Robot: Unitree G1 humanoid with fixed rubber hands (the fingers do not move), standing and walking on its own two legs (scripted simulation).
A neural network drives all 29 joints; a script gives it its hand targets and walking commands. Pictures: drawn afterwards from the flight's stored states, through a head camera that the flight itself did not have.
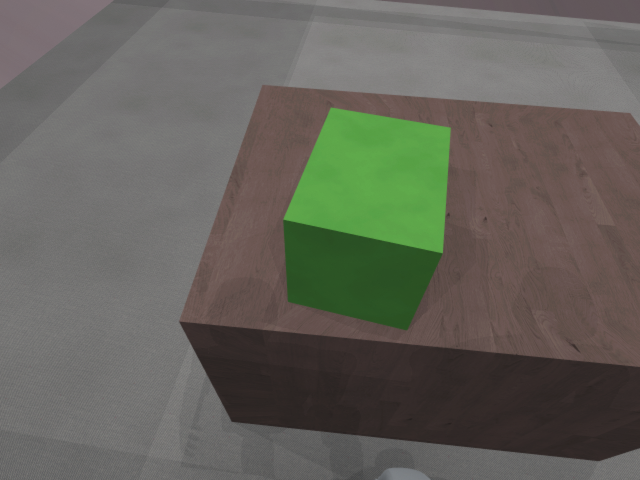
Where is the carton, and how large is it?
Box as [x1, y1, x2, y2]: [283, 108, 450, 329]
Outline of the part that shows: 330,108 283,219 288,301 407,329 442,253 450,128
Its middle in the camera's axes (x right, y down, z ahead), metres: +0.09 -0.05 +0.68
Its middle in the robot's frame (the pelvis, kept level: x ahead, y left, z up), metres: +0.53 -0.08 -0.03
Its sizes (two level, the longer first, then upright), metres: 0.286 0.214 0.218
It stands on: a pedestal, 0.64 m high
